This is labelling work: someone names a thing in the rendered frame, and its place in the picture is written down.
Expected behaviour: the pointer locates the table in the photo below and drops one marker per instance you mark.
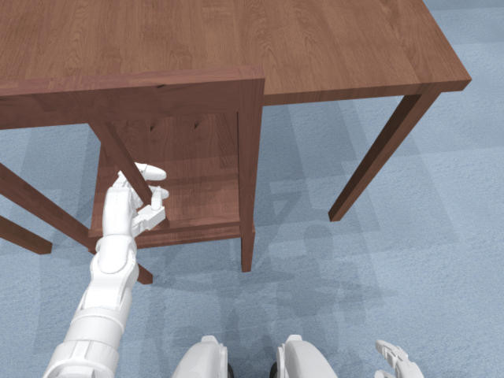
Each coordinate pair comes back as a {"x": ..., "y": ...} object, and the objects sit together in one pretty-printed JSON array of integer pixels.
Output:
[{"x": 311, "y": 51}]

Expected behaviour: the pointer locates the left robot hand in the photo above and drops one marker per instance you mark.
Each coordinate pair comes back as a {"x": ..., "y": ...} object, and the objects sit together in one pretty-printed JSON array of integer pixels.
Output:
[{"x": 122, "y": 201}]

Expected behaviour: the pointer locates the chair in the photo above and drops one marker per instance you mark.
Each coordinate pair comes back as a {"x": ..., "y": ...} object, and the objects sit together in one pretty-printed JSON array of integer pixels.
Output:
[{"x": 201, "y": 126}]

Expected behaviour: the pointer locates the left robot forearm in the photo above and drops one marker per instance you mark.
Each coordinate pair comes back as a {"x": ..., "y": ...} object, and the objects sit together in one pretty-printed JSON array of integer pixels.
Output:
[{"x": 89, "y": 349}]

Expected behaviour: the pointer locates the right robot hand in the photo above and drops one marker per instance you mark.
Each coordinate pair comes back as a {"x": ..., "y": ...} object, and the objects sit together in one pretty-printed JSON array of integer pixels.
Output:
[{"x": 397, "y": 358}]

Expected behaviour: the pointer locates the robot right thigh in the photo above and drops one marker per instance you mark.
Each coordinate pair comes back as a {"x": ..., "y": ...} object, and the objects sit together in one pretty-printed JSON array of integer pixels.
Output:
[{"x": 300, "y": 359}]

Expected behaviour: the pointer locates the robot thigh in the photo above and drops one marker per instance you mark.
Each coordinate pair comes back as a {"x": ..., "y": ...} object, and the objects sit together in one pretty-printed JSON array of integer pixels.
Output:
[
  {"x": 300, "y": 359},
  {"x": 203, "y": 360}
]

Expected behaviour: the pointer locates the robot left thigh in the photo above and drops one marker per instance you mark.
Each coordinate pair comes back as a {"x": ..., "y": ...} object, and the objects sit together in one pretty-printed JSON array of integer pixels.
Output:
[{"x": 203, "y": 360}]

